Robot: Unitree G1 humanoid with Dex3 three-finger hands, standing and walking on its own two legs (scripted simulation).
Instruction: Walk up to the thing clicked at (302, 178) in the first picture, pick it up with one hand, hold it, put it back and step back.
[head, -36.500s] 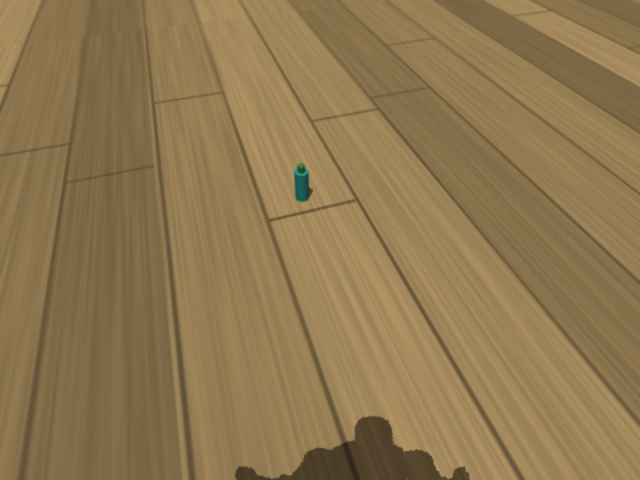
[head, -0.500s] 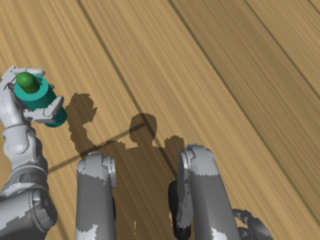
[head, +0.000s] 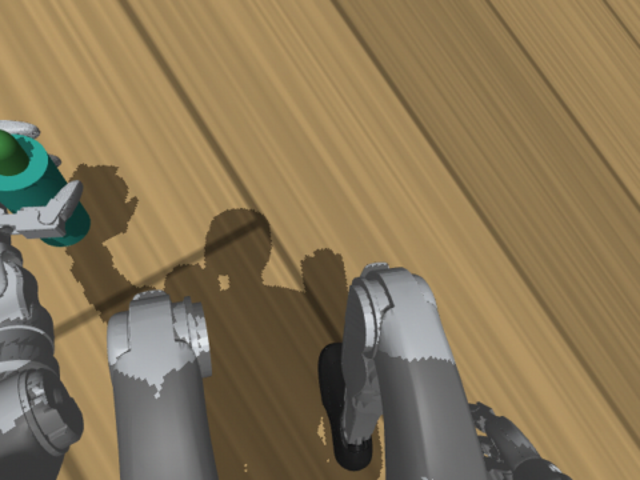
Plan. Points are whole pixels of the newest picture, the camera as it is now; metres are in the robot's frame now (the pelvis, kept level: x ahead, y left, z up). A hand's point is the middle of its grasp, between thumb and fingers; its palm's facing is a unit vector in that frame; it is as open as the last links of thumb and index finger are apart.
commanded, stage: crouch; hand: left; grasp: from the side
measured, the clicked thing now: (33, 189) +0.45 +0.28 -0.09
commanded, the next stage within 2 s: lower in 0.16 s
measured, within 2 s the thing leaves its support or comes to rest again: neither
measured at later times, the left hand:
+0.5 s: hand (56, 197) +0.46 +0.28 -0.13, palm faces +0.33 -0.94 -0.01, open 9.0 cm
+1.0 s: hand (70, 204) +0.47 +0.28 -0.18, palm faces +0.34 -0.94 -0.02, open 9.0 cm
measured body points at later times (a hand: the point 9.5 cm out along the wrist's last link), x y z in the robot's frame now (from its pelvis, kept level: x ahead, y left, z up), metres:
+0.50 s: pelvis +0.00 +0.01 -0.02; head +0.23 +0.12 +0.35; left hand +0.44 +0.33 -0.13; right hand +0.11 -0.27 -0.10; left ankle +0.09 +0.14 -0.28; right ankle +0.12 -0.13 -0.28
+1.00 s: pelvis -0.01 +0.02 -0.03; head +0.24 +0.15 +0.31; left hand +0.45 +0.33 -0.18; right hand +0.10 -0.26 -0.08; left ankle +0.09 +0.14 -0.28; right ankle +0.12 -0.13 -0.28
